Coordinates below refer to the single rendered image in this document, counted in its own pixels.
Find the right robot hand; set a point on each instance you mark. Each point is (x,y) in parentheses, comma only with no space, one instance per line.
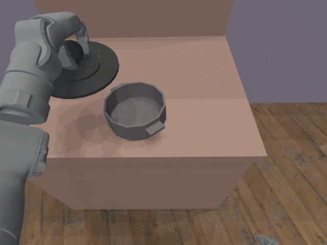
(264,240)

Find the table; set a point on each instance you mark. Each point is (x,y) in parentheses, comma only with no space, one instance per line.
(210,137)

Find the lid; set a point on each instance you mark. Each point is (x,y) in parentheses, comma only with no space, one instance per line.
(95,72)

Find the pot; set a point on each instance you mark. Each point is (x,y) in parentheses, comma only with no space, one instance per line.
(136,110)

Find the knob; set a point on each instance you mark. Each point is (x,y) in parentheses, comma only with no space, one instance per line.
(75,50)

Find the left robot forearm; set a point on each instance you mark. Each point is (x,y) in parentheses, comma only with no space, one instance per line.
(34,65)

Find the robot left upper arm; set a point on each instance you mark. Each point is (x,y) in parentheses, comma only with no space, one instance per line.
(23,153)

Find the left robot hand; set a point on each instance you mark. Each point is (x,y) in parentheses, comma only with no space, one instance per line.
(71,24)

